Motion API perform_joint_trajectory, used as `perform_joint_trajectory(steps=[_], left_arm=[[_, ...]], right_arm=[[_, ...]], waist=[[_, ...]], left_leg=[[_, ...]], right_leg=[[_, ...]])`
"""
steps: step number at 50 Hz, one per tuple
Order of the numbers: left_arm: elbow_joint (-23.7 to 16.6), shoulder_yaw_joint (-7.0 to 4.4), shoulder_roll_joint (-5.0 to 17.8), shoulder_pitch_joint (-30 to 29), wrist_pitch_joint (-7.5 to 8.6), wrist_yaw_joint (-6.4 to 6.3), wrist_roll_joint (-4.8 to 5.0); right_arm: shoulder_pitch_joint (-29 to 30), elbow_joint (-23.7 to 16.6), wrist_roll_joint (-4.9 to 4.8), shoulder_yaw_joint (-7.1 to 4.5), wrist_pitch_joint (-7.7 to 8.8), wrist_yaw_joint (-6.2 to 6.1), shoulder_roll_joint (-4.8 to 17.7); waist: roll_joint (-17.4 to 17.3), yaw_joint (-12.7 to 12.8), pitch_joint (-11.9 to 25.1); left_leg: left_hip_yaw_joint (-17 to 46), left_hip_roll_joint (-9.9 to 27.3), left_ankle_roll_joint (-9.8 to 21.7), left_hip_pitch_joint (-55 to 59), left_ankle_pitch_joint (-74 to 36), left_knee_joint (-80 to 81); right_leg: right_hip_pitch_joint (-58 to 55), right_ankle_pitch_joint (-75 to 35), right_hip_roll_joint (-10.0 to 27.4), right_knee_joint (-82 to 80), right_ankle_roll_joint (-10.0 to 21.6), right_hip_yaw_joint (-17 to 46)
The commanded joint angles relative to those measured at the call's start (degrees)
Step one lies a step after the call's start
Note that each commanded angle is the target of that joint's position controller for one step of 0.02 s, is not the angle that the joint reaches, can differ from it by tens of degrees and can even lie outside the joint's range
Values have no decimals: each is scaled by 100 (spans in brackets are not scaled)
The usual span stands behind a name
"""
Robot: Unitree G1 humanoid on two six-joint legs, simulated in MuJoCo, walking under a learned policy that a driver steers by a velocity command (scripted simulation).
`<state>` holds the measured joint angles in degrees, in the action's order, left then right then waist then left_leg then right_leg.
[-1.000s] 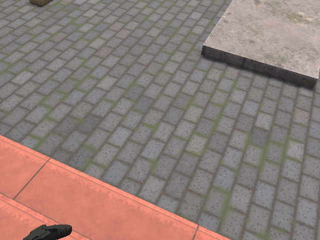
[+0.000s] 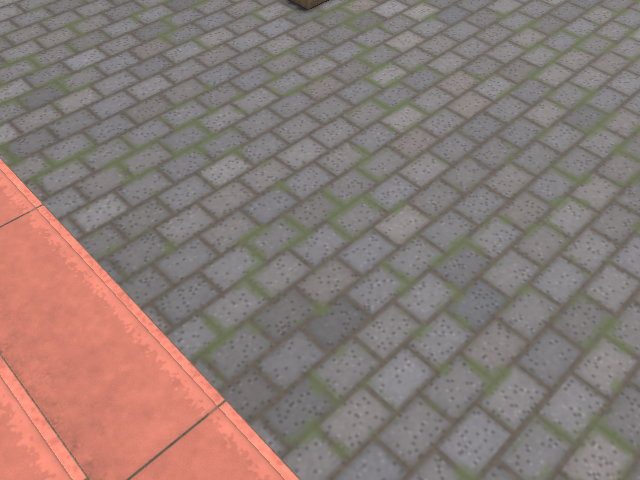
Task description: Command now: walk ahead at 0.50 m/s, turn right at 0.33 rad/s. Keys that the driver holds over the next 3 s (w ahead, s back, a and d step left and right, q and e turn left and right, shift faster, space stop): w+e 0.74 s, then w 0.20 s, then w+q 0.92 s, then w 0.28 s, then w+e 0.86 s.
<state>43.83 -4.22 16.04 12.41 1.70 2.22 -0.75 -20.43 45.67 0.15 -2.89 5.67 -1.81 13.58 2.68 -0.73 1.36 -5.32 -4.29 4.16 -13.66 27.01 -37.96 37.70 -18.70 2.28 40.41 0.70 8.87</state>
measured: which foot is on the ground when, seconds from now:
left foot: down 0.00-0.20, up 0.22-0.54, down 0.56-0.98, up 1.00-1.00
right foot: up 0.00-0.18, down 0.20-0.60, up 0.62-0.98, down 1.00-1.00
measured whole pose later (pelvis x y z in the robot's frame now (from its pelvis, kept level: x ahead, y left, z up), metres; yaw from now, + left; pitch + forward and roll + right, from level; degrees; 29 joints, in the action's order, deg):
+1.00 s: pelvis +0.52 -0.18 -0.17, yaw -31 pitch +0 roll +6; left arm 37.1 -4.0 16.9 6.1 1.8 2.9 0.8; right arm -22.4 51.5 -2.2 -5.6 5.6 -1.0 15.0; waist 4.1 -3.3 -0.6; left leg -4.0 2.3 -1.3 -12.9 30.0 -55.1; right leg 20.7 -16.1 4.5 23.3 5.7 2.2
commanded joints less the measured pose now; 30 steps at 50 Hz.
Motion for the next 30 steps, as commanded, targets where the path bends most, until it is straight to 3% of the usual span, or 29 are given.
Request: perform_joint_trajectory(steps=[1,2,5,6,7,8,9,10,11,12,13,14,15,16,17,18,19,20,21,22,23,24,25,26,27,28,29,30], left_arm=[[-669,8,163,-538,-18,138,12],[-757,37,111,-695,-20,184,56],[-1001,92,11,-1046,19,316,155],[-1006,46,172,-1000,12,337,80],[-985,15,224,-800,-12,323,137],[-800,-57,332,-314,5,266,203],[-498,-209,555,696,23,197,207],[-181,-304,816,1789,54,130,218],[-224,-256,1348,1586,133,120,118],[-311,-278,1139,2055,96,126,283],[-273,-276,1094,1960,84,27,241],[-200,-268,1153,1519,99,-73,240],[-409,-154,882,903,140,-124,226],[-540,-85,722,582,192,-155,166],[-602,-45,624,351,257,-116,181],[-707,-22,557,92,270,-170,243],[-772,-43,641,-26,256,-253,237],[-715,-68,708,-71,204,-342,264],[-589,-71,738,164,141,-405,275],[-452,-99,820,397,86,-424,230],[-465,-111,811,373,83,-418,201],[-546,-103,733,304,75,-395,212],[-498,-106,510,550,62,-446,386],[-503,-97,485,610,28,-449,424],[-519,-120,509,605,-3,-438,348],[-512,-148,472,753,-15,-421,292],[-434,-120,272,1194,-61,-337,337],[-220,2,-228,2012,-178,-209,351]], right_arm=[[-180,-289,-13,-111,-19,-49,549],[-312,-242,-62,-122,-89,-98,561],[-528,-239,-52,-182,-264,-162,802],[-522,-281,-29,-220,-295,-152,944],[-353,-365,-63,-223,-328,-144,1011],[-204,-404,-118,-218,-320,-106,1012],[-71,-416,-117,-223,-251,-70,1088],[99,-367,-59,-237,-111,-30,1035],[-985,-527,65,-28,102,61,305],[-680,-776,-79,-29,246,150,872],[310,-1117,-302,-24,264,75,852],[781,-1343,-305,62,245,-41,590],[930,-1271,-162,50,184,-125,658],[723,-1216,-38,18,129,-132,607],[563,-1154,13,-59,69,-130,744],[703,-1210,75,-83,42,-120,787],[1096,-1339,171,-71,47,-103,806],[1466,-1396,279,25,75,-31,530],[1659,-1447,264,70,90,79,291],[1543,-1398,143,84,82,164,170],[1038,-1191,43,19,104,252,333],[913,-1092,24,-60,105,295,560],[1130,-1110,55,-122,172,334,710],[1360,-1168,100,-119,207,384,693],[1521,-1186,109,-126,260,422,687],[1762,-1186,-22,-187,325,488,820],[1721,-1142,8,-244,455,479,878],[1297,-883,-44,-415,502,476,1137]], waist=[[-397,-226,-314],[-391,-339,-409],[-577,-545,-527],[-612,-493,-460],[-705,-356,-431],[-587,-70,-204],[-517,490,250],[165,1196,516],[2017,371,1205],[1104,921,2499],[238,1023,1640],[-291,701,1002],[-847,376,539],[-632,57,221],[-502,-207,-128],[-274,-297,-382],[-264,-205,-511],[-163,-81,-391],[79,45,-149],[340,44,165],[519,-76,447],[314,-126,518],[256,56,408],[207,98,371],[313,121,305],[343,296,157],[-79,396,251],[-1628,515,751]], left_leg=[[1091,1696,784,-310,-2009,187],[1150,1801,751,-102,-1845,-121],[1490,2074,723,225,-2238,-622],[1411,2103,695,-27,-2761,-859],[1324,2132,618,-324,-3236,-1102],[930,1878,450,-656,-3944,-1829],[527,1533,253,-946,-4856,-3154],[35,1008,-210,-2109,-2937,-5881],[319,410,-614,-4244,1933,-8310],[1111,319,-747,-4443,1564,-8094],[1130,470,-759,-5275,1154,-7402],[1064,574,-800,-5744,752,-7055],[1223,849,-740,-5497,229,-6205],[1427,915,-660,-5031,-180,-5750],[1400,1026,-582,-4622,-596,-4792],[1332,1114,-675,-4236,-1021,-3716],[1042,1059,-745,-3357,-1749,-2289],[737,847,-725,-2302,-2516,-1108],[543,541,-739,-1451,-3114,-647],[488,352,-756,-917,-3498,-598],[794,424,-669,-709,-3805,-728],[677,335,-620,-577,-3760,-752],[1400,600,-456,-1159,-4240,-244],[1340,473,-395,-1526,-3796,180],[1316,457,-330,-1440,-3366,368],[1385,528,-314,-1815,-3397,626],[1211,432,-236,-1160,-3482,1411],[2652,1401,423,1072,-2985,1508]], right_leg=[[152,20,-109,-99,106,55],[367,28,-67,-313,144,99],[561,900,5,-489,147,-174],[164,1197,-162,-55,181,-599],[-294,1921,-222,-111,253,-847],[-1399,2380,-433,-388,390,-1186],[-2841,1928,-689,-797,593,-1474],[-4439,199,-277,-1269,1103,-934],[-6087,-2838,1071,114,2133,1387],[-6750,-1462,1625,-812,2884,2928],[-6523,-551,1672,-1297,2793,3099],[-5947,561,1717,-1507,2630,3425],[-5039,934,1609,-1498,2354,3261],[-4008,623,1475,-1419,2253,3049],[-3154,758,1118,-1582,2002,2566],[-2439,772,794,-1819,1805,2124],[-1591,813,344,-2137,1599,1444],[-1021,726,-54,-2131,1365,920],[-787,635,-193,-2128,1276,790],[-927,558,-110,-2074,1295,795],[-1308,540,41,-1753,1285,924],[-1474,642,43,-1560,1232,1009],[-2354,1630,13,-1021,1042,1413],[-3031,1712,56,-848,1017,1586],[-3276,1569,95,-644,963,1724],[-3679,2123,-36,-153,974,1786],[-3570,2145,-435,498,829,1483],[-1494,3162,-872,1684,367,675]])
Next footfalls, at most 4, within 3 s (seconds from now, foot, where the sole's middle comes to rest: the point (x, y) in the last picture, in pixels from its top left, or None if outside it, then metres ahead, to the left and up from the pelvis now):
0.20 right None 0.20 -0.14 -0.87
0.56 left None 0.54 0.03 -0.87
1.00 right None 0.57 -0.33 -1.00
1.52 left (422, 351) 0.94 -0.28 -1.00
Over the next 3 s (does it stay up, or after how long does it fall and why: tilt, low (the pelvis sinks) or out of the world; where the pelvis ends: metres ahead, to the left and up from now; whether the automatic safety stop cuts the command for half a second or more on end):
stays up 1.50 -0.43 -0.24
